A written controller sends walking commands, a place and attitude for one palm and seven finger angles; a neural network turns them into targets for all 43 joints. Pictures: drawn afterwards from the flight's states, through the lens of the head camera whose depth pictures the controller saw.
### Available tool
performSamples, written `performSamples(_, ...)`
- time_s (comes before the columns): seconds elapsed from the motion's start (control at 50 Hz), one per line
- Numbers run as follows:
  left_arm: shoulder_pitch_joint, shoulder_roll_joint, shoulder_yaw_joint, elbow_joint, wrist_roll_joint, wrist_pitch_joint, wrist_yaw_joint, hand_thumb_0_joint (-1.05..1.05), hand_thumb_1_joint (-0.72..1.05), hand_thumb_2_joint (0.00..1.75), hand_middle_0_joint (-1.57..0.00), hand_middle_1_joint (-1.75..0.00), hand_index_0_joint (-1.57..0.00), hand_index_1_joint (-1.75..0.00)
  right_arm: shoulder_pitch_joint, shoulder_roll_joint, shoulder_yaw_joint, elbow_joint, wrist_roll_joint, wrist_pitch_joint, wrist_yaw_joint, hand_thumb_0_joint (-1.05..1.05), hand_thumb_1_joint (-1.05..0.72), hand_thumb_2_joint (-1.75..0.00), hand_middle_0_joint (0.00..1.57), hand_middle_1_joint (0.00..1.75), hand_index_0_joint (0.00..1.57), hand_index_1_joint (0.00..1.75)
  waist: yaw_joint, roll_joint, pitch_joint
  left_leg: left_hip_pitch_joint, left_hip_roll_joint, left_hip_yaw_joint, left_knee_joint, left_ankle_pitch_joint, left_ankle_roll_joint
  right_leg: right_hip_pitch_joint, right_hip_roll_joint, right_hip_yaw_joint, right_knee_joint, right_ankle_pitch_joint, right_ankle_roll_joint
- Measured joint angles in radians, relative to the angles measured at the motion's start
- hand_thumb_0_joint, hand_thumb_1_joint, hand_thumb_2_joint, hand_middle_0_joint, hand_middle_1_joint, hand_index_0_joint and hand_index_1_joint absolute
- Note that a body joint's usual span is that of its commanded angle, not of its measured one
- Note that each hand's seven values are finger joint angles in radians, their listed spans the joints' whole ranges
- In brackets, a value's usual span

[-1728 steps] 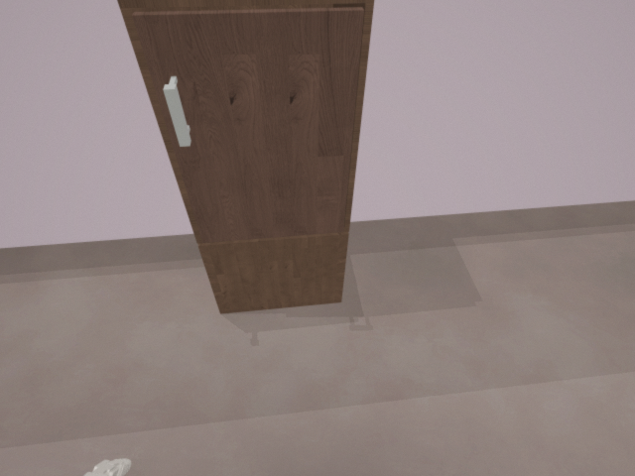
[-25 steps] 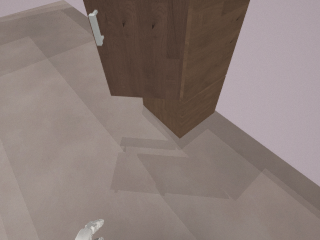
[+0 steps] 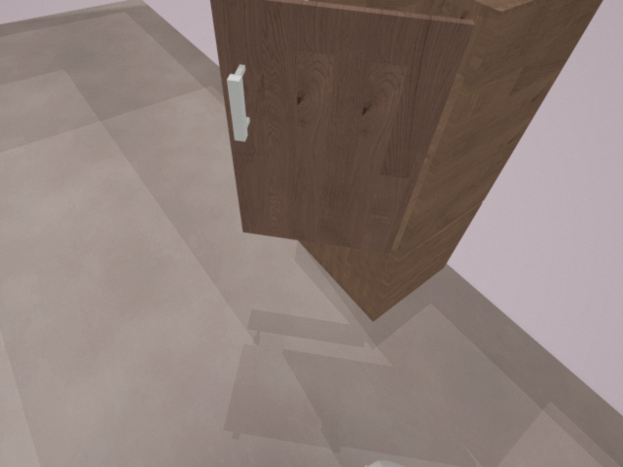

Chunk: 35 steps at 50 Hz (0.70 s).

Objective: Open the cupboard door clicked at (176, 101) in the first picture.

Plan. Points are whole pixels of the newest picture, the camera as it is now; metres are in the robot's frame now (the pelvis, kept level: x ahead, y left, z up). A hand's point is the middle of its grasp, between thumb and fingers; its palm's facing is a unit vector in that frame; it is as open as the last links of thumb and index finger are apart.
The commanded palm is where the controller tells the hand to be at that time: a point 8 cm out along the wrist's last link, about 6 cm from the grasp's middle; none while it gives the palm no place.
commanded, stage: take the last steps up to it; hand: left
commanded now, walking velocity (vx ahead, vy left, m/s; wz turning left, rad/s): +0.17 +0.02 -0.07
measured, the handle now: (241, 103) +0.68 +0.21 +0.07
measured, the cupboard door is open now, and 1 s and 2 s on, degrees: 44 44 44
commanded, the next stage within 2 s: come to a stop and stand still in 0.06 s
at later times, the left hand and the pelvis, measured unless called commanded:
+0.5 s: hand (215, 415) +0.21 +0.17 -0.18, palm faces -0.03 -0.98 -0.17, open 7.3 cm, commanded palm none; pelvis +0.10 +0.00 -0.01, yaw +0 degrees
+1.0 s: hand out of the picture +0.10 +0.18 -0.17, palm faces +0.05 -0.96 -0.27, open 7.4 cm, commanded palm none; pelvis +0.07 -0.02 -0.01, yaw +0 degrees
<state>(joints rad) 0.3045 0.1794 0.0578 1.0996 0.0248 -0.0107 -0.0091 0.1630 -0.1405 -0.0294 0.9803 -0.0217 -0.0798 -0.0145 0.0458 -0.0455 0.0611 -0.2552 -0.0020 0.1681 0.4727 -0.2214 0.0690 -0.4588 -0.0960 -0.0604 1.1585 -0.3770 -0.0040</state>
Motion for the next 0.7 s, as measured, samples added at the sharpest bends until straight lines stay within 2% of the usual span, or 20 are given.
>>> performSamples(0.1, -0.083, -0.009, 0.002, -0.056, 0.002, 0.002, 0.007, 0.01, 0.93, 0.90, -0.20, -0.30, -0.20, -0.30, 0.075, -0.029, -0.012, 0.042, 0.000, 0.003, -0.012, -0.02, -0.95, -0.90, 0.21, 0.30, 0.20, 0.30, -0.025, 0.013, -0.011, 0.095, -0.027, 0.019, -0.109, 0.009, 0.014, -0.068, 0.002, -0.011, -0.145, 0.086, 0.006)
performSamples(0.22, -0.165, 0.004, -0.007, -0.093, 0.000, 0.001, 0.007, 0.00, 0.93, 0.90, -0.20, -0.29, -0.20, -0.30, 0.169, -0.029, 0.001, 0.111, -0.008, 0.028, -0.012, -0.01, -0.93, -0.90, 0.20, 0.30, 0.20, 0.30, -0.064, 0.030, -0.006, 0.159, -0.035, 0.017, -0.107, -0.050, 0.004, 0.019, 0.021, -0.022, -0.420, 0.111, -0.007)
performSamples(0.28, -0.185, 0.007, -0.017, -0.103, -0.003, -0.007, 0.013, 0.00, 0.92, 0.90, -0.20, -0.29, -0.20, -0.30, 0.205, -0.013, 0.012, 0.142, -0.001, 0.046, -0.019, 0.00, -0.92, -0.90, 0.20, 0.30, 0.20, 0.30, -0.078, 0.028, -0.004, 0.158, -0.031, 0.016, -0.029, -0.118, -0.014, 0.118, 0.037, -0.017, -0.579, 0.232, -0.013)
performSamples(0.3, -0.189, 0.004, -0.020, -0.102, -0.004, -0.012, 0.018, 0.00, 0.92, 0.90, -0.20, -0.29, -0.20, -0.30, 0.205, -0.010, 0.013, 0.151, 0.006, 0.056, -0.019, 0.00, -0.92, -0.90, 0.20, 0.30, 0.20, 0.30, -0.078, 0.035, -0.003, 0.146, -0.020, 0.017, 0.010, -0.145, -0.024, 0.130, 0.047, -0.016, -0.588, 0.197, -0.017)
performSamples(0.36, -0.199, -0.008, -0.039, -0.090, -0.011, -0.009, 0.026, 0.00, 0.92, 0.90, -0.20, -0.29, -0.20, -0.30, 0.189, -0.004, 0.009, 0.154, 0.022, 0.083, -0.019, 0.00, -0.92, -0.90, 0.20, 0.30, 0.20, 0.30, -0.105, 0.061, 0.002, 0.115, 0.000, -0.027, 0.079, -0.174, -0.070, 0.133, 0.067, -0.031, -0.580, 0.120, -0.028)
performSamples(0.4, -0.208, -0.015, -0.044, -0.085, -0.014, 0.001, 0.034, 0.00, 0.91, 0.90, -0.20, -0.30, -0.20, -0.30, 0.175, 0.006, 0.009, 0.150, 0.026, 0.093, -0.019, 0.01, -0.91, -0.90, 0.20, 0.30, 0.20, 0.30, -0.114, 0.062, 0.003, 0.107, 0.005, -0.041, 0.085, -0.188, -0.080, 0.130, 0.070, -0.041, -0.582, 0.117, -0.027)
performSamples(0.44, -0.215, -0.017, -0.042, -0.084, -0.016, 0.008, 0.040, 0.00, 0.91, 0.90, -0.20, -0.30, -0.20, -0.30, 0.159, 0.020, 0.009, 0.146, 0.028, 0.098, -0.018, 0.01, -0.91, -0.90, 0.20, 0.30, 0.20, 0.30, -0.111, 0.048, 0.007, 0.105, 0.004, -0.045, 0.077, -0.191, -0.074, 0.126, 0.069, -0.045, -0.581, 0.118, -0.027)
performSamples(0.52, -0.210, -0.018, -0.033, -0.090, -0.020, 0.027, 0.044, 0.00, 0.91, 0.90, -0.20, -0.30, -0.20, -0.30, 0.126, 0.034, 0.002, 0.121, 0.020, 0.101, -0.023, 0.00, -0.91, -0.90, 0.20, 0.30, 0.20, 0.30, -0.087, 0.018, 0.014, 0.115, -0.003, -0.038, 0.048, -0.177, -0.026, 0.104, 0.066, -0.039, -0.554, 0.141, -0.024)
performSamples(0.56, -0.199, -0.016, -0.028, -0.094, -0.017, 0.045, 0.044, 0.00, 0.91, 0.90, -0.20, -0.30, -0.20, -0.30, 0.116, 0.034, -0.002, 0.103, 0.012, 0.099, -0.029, 0.00, -0.91, -0.90, 0.20, 0.30, 0.20, 0.30, -0.079, 0.013, 0.017, 0.125, -0.007, -0.037, 0.039, -0.171, -0.016, 0.082, 0.070, -0.012, -0.463, 0.054, -0.020)
performSamples(0.62, -0.182, -0.013, -0.016, -0.096, -0.012, 0.066, 0.043, 0.00, 0.91, 0.90, -0.20, -0.30, -0.20, -0.30, 0.105, 0.028, -0.003, 0.085, 0.000, 0.097, -0.036, 0.00, -0.91, -0.90, 0.20, 0.30, 0.20, 0.30, -0.071, 0.021, 0.019, 0.130, -0.004, -0.048, 0.032, -0.163, -0.014, 0.065, 0.088, 0.032, -0.324, -0.063, -0.017)
performSamples(0.66, -0.169, -0.012, -0.010, -0.096, -0.011, 0.068, 0.041, 0.00, 0.91, 0.90, -0.20, -0.30, -0.20, -0.30, 0.094, 0.019, -0.004, 0.080, -0.004, 0.097, -0.035, 0.00, -0.91, -0.90, 0.20, 0.30, 0.20, 0.30, -0.060, 0.031, 0.021, 0.131, 0.000, -0.054, 0.031, -0.161, -0.018, 0.089, 0.088, 0.037, -0.333, -0.061, -0.014)
performSamples(0.7, -0.150, -0.010, -0.008, -0.095, -0.010, 0.063, 0.038, 0.00, 0.91, 0.90, -0.20, -0.30, -0.20, -0.30, 0.081, 0.006, -0.007, 0.079, -0.004, 0.097, -0.034, 0.00, -0.91, -0.90, 0.20, 0.30, 0.20, 0.30, -0.047, 0.038, 0.022, 0.129, 0.002, -0.053, 0.038, -0.164, -0.025, 0.137, 0.081, 0.031, -0.418, -0.003, -0.011)
